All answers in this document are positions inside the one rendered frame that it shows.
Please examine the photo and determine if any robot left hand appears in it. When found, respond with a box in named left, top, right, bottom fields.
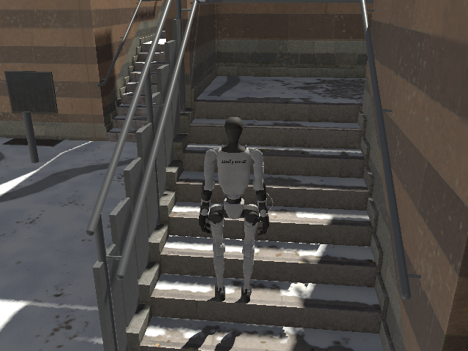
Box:
left=199, top=214, right=216, bottom=233

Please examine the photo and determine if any right robot foot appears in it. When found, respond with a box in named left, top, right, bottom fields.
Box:
left=241, top=284, right=252, bottom=303

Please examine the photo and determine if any robot right hand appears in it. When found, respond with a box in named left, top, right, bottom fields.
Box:
left=252, top=215, right=270, bottom=235

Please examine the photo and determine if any left robot forearm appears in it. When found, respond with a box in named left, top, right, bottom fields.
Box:
left=200, top=180, right=212, bottom=216

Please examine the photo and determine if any robot left upper arm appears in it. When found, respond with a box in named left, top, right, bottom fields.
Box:
left=204, top=148, right=219, bottom=190

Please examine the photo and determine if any robot right upper arm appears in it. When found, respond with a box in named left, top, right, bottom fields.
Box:
left=249, top=148, right=264, bottom=190

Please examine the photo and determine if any right robot forearm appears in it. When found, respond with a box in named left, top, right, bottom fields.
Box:
left=256, top=180, right=268, bottom=217

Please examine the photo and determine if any humanoid robot torso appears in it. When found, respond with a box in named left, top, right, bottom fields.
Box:
left=217, top=145, right=251, bottom=219

